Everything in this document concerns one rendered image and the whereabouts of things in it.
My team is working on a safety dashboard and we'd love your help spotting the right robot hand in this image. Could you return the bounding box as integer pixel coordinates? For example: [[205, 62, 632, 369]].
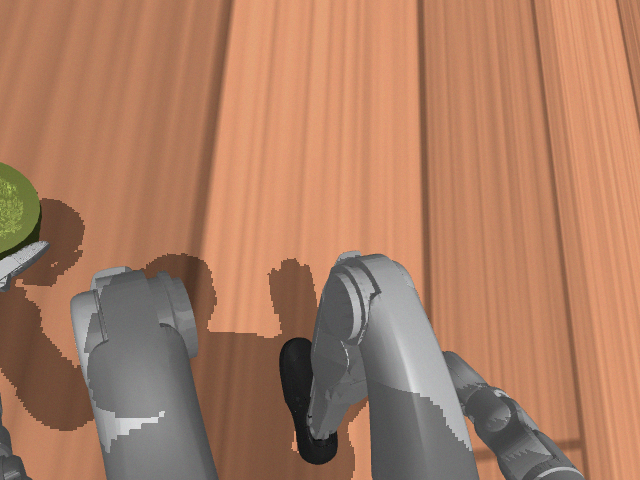
[[442, 351, 490, 417]]

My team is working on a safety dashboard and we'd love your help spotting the left robot arm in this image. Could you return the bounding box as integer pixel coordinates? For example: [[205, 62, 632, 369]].
[[0, 394, 32, 480]]

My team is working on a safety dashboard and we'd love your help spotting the right robot arm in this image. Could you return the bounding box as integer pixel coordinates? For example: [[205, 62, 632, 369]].
[[465, 387, 586, 480]]

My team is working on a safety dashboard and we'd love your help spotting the left robot hand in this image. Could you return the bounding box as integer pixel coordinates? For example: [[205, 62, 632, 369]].
[[0, 241, 50, 292]]

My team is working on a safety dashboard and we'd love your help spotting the right robot foot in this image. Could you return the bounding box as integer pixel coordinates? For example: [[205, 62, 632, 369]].
[[279, 337, 338, 465]]

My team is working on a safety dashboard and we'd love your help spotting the cup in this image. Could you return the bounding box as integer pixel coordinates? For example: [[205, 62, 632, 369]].
[[0, 162, 42, 261]]

